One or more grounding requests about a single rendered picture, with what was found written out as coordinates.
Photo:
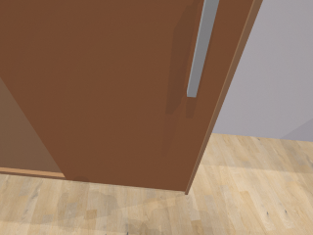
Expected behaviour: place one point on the handle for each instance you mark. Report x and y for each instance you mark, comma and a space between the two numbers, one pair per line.
208, 15

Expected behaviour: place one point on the wardrobe door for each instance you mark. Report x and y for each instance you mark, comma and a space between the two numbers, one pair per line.
104, 83
20, 146

